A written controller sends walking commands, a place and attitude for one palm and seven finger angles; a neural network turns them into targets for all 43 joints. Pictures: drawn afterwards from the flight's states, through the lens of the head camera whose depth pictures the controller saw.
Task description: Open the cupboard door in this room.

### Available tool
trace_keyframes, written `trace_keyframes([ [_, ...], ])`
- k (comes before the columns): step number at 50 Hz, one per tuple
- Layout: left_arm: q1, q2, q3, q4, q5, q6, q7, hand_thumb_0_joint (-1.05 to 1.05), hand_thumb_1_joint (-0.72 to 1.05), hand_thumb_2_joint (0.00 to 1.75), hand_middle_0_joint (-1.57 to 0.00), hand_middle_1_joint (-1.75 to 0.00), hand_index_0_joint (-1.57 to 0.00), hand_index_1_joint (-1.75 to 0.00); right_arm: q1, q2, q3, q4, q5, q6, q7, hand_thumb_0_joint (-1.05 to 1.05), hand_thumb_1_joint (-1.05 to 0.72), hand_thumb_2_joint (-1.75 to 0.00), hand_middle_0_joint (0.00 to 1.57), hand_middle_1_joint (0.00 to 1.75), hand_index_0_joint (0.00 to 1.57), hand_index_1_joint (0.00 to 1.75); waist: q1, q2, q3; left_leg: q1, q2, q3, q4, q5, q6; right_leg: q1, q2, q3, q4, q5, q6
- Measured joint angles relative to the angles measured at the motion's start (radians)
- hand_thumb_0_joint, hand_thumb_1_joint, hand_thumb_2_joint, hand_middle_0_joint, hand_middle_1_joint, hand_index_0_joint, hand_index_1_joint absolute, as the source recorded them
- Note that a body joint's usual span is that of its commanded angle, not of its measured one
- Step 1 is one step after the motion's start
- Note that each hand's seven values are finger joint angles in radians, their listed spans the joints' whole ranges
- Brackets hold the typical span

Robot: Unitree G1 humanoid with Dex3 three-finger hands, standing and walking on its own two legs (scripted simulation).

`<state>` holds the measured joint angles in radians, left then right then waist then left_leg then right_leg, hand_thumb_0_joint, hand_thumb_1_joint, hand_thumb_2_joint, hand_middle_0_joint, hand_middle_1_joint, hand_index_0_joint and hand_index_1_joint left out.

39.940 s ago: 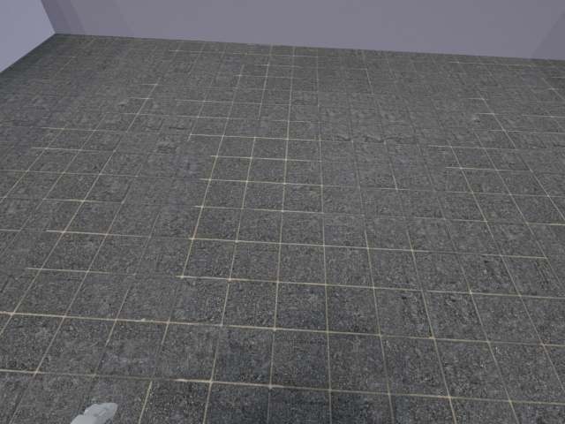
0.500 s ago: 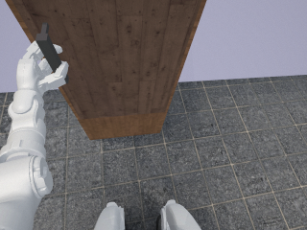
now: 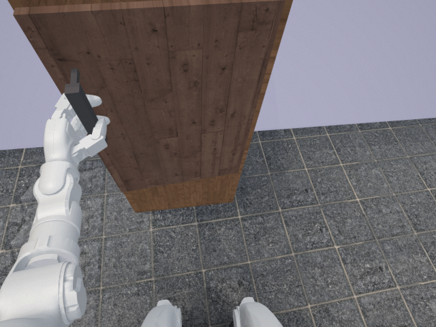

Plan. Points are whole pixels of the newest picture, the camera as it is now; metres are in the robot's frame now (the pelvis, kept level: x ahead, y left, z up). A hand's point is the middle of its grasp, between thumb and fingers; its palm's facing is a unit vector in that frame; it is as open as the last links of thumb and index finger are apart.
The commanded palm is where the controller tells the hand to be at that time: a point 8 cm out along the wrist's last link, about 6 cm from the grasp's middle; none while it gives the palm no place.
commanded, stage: pull the door open along its arc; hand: left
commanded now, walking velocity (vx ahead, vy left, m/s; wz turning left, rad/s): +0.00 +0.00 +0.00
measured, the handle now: (89, 110) +0.51 +0.23 +0.06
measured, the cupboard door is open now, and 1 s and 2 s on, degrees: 5 42 44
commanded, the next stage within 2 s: open thumb and fingers to let go in 0.70 s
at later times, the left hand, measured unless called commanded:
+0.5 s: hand (147, 199) +0.32 +0.10 +0.06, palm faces +0.50 -0.87 +0.03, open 6.3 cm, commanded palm +0.26 +0.12 +0.06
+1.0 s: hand (178, 223) +0.28 +0.05 +0.06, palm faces +0.46 -0.89 -0.02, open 6.6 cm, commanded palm +0.23 +0.10 +0.06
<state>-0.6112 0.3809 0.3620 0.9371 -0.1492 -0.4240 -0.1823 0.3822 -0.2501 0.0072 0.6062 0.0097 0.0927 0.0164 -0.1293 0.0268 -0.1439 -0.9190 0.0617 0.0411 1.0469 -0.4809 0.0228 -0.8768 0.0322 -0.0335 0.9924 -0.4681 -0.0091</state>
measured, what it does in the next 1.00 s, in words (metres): shifts its weight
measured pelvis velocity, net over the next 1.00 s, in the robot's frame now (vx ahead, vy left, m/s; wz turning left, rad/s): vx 0.00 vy -0.05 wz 0.10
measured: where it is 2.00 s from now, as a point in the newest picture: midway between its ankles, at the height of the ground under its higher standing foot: outside the picture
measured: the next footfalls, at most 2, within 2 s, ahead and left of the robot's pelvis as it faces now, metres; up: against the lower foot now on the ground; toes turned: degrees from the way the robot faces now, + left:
none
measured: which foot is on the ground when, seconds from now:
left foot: down 0.00-1.00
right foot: down 0.00-1.00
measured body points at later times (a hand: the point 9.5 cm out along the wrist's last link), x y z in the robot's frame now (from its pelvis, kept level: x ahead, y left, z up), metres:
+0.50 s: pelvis +0.00 -0.01 +0.00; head +0.05 -0.01 +0.45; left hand +0.29 +0.15 +0.06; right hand +0.19 -0.21 -0.10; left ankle +0.00 +0.10 -0.67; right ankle +0.00 -0.12 -0.67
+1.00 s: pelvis +0.00 -0.05 +0.01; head +0.03 -0.06 +0.45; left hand +0.25 +0.10 +0.06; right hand +0.19 -0.25 -0.09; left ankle +0.00 +0.10 -0.67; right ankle +0.00 -0.12 -0.67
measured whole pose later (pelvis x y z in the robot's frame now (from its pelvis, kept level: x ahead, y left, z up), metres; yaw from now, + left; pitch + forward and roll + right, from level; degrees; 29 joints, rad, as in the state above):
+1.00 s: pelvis +0.00 -0.05 +0.01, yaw +6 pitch +12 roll +1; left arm 0.11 -0.10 -0.19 0.18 0.09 -0.27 0.57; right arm 0.19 -0.18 0.00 0.57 -0.07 -0.01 0.01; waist -0.01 0.02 -0.16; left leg -0.75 0.02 -0.03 0.99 -0.45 -0.04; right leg -0.71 0.00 -0.11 1.01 -0.52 -0.08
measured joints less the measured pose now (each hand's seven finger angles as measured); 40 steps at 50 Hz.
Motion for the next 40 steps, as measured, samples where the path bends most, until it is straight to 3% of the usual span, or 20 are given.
trace_keyframes([
  [7,0.211,-0.118,-0.094,-0.224,-0.04,0.015,0.041,0.02,0.69,0.79,-0.28,-1.31,-0.29,-1.31,-0.015,0.01,-0.013,-0.027,0.011,-0.015,0.009,0.01,-0.91,-0.9,0.2,0.3,0.2,0.3,0.039,-0.006,-0.016,0.077,-0.007,0.003,-0.045,0.004,0.0,0.076,-0.006,0.002,-0.041,0.001,0.002],
  [13,0.372,-0.314,-0.207,-0.455,-0.007,0.031,0.351,0.03,0.68,0.79,-0.28,-1.31,-0.32,-1.28,-0.079,0.021,-0.026,-0.044,-0.02,-0.055,0.034,0.01,-0.91,-0.9,0.2,0.3,0.2,0.3,0.079,-0.003,-0.02,0.102,-0.02,0.0,-0.048,0.003,0.0,0.101,-0.018,0.0,-0.036,-0.008,0.005],
  [19,0.465,-0.451,-0.342,-0.577,0.134,0.062,0.646,0.03,0.68,0.8,-0.29,-1.31,-0.32,-1.28,-0.151,0.05,-0.024,-0.057,-0.061,-0.067,0.06,0.01,-0.91,-0.9,0.2,0.29,0.2,0.3,0.111,-0.007,-0.023,0.101,-0.035,-0.015,-0.024,0.0,-0.005,0.102,-0.034,-0.016,0.004,-0.029,-0.001],
  [22,0.502,-0.489,-0.403,-0.611,0.204,0.089,0.739,0.03,0.69,0.81,-0.29,-1.3,-0.3,-1.29,-0.177,0.066,-0.02,-0.059,-0.074,-0.068,0.063,0.01,-0.91,-0.9,0.2,0.29,0.2,0.3,0.123,-0.007,-0.025,0.102,-0.04,-0.026,-0.014,0.001,-0.01,0.106,-0.038,-0.027,0.019,-0.037,-0.008],
  [25,0.54,-0.506,-0.456,-0.636,0.247,0.114,0.779,0.03,0.7,0.81,-0.28,-1.29,-0.29,-1.3,-0.191,0.08,-0.013,-0.058,-0.08,-0.07,0.054,0.01,-0.91,-0.9,0.2,0.3,0.2,0.3,0.132,-0.008,-0.023,0.114,-0.043,-0.038,-0.015,0.004,-0.017,0.121,-0.04,-0.039,0.022,-0.04,-0.015],
  [28,0.583,-0.503,-0.505,-0.663,0.259,0.13,0.791,0.03,0.7,0.81,-0.27,-1.29,-0.29,-1.3,-0.196,0.089,-0.007,-0.059,-0.08,-0.076,0.044,0.01,-0.91,-0.9,0.2,0.3,0.2,0.3,0.133,-0.008,-0.018,0.133,-0.043,-0.048,-0.024,0.011,-0.024,0.142,-0.04,-0.049,0.015,-0.039,-0.023],
  [40,0.784,-0.46,-0.631,-0.803,0.248,0.169,0.745,0.03,0.67,0.76,-0.28,-1.3,-0.32,-1.33,-0.177,0.082,0.006,-0.071,-0.074,-0.108,0.019,0.02,-0.91,-0.9,0.2,0.3,0.2,0.3,0.113,0.003,-0.016,0.201,-0.034,-0.066,-0.062,0.023,-0.052,0.206,-0.029,-0.066,-0.007,-0.039,-0.05],
])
